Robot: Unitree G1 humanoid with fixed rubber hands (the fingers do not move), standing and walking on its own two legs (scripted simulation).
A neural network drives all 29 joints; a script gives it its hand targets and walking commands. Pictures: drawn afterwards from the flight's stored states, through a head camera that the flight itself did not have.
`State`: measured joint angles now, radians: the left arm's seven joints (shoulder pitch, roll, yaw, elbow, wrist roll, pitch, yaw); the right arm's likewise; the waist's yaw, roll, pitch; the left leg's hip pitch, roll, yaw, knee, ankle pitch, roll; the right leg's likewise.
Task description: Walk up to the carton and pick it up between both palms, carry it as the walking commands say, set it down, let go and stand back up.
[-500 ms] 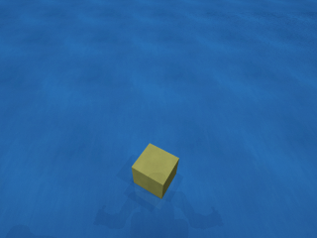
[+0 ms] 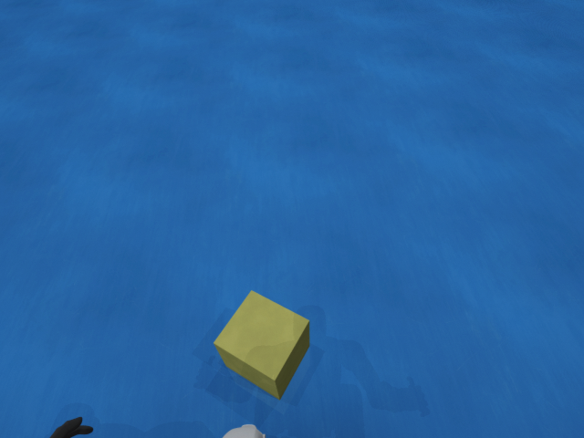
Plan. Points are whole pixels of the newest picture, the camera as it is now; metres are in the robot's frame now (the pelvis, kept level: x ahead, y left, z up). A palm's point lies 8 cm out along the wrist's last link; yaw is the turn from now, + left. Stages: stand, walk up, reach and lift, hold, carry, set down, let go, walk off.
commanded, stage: walk up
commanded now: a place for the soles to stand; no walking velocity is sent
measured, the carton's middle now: (265, 344) +0.50 +0.14 -0.65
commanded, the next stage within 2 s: none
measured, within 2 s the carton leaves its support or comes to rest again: neither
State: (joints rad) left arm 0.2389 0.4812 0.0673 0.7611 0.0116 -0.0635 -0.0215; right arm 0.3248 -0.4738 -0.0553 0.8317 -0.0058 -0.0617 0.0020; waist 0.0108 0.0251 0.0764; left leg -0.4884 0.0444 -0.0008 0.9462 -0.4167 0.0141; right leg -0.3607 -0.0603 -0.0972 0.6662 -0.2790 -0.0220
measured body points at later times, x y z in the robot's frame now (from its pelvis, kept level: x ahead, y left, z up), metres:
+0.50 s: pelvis +0.05 +0.01 +0.01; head +0.06 +0.01 +0.46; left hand +0.15 +0.35 -0.09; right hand +0.22 -0.31 -0.08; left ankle +0.07 +0.12 -0.72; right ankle +0.05 -0.11 -0.72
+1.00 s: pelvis +0.05 +0.09 +0.00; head +0.10 +0.06 +0.45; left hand +0.07 +0.48 -0.06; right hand +0.24 -0.26 -0.08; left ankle +0.12 +0.25 -0.70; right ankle +0.05 -0.11 -0.72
